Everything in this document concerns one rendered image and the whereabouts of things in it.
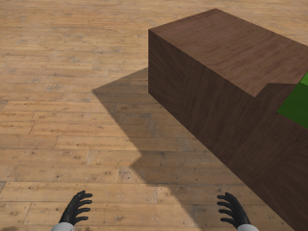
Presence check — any left robot hand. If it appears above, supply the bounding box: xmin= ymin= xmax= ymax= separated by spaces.
xmin=59 ymin=190 xmax=92 ymax=226

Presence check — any right robot hand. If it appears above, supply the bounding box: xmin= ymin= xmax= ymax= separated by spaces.
xmin=217 ymin=192 xmax=251 ymax=230

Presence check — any pedestal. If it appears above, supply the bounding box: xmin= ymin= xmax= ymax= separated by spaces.
xmin=148 ymin=8 xmax=308 ymax=231

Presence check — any carton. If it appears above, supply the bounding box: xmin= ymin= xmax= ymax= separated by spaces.
xmin=277 ymin=71 xmax=308 ymax=129

